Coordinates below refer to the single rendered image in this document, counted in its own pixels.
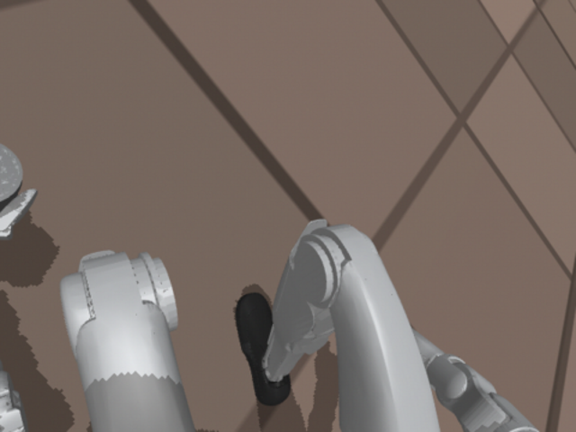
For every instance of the right robot foot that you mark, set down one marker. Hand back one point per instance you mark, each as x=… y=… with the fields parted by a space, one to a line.
x=254 y=323

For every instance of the cup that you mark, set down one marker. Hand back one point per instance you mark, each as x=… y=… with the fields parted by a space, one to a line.
x=11 y=176

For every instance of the right robot hand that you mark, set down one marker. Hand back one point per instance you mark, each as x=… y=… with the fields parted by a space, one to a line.
x=428 y=350

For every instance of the left robot arm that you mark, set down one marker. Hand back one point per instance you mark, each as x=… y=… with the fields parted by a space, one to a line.
x=12 y=414

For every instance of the left robot hand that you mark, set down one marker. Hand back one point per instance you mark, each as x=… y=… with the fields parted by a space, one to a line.
x=14 y=211

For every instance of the right robot arm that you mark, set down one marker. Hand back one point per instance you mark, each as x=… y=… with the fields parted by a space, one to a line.
x=472 y=398

